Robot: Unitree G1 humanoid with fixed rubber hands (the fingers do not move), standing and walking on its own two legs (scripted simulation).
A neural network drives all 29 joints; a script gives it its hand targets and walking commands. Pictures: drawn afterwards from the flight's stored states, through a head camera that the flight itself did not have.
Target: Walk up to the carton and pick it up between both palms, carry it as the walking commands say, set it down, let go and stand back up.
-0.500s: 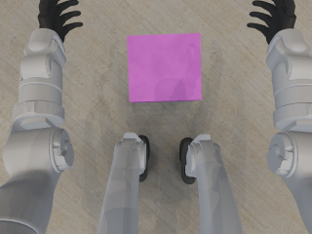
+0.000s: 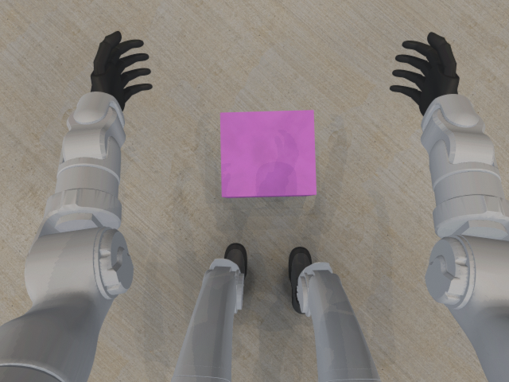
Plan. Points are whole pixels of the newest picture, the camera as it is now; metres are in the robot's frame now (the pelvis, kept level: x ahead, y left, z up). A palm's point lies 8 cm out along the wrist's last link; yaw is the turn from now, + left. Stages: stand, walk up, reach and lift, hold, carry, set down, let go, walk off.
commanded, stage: let go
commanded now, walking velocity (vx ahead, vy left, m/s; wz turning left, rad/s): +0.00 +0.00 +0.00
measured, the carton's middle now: (267, 157) +0.48 +0.01 -0.58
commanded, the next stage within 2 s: stand in 1.26 s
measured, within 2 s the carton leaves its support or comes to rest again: neither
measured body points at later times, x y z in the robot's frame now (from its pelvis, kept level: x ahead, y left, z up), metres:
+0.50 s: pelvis +0.05 +0.00 +0.07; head +0.23 +0.00 +0.49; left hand +0.37 +0.25 -0.02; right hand +0.37 -0.23 -0.02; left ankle +0.07 +0.10 -0.63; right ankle +0.06 -0.11 -0.63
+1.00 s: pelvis +0.08 -0.01 +0.11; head +0.11 -0.01 +0.56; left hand +0.25 +0.23 +0.04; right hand +0.26 -0.24 +0.04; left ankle +0.07 +0.10 -0.63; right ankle +0.06 -0.11 -0.63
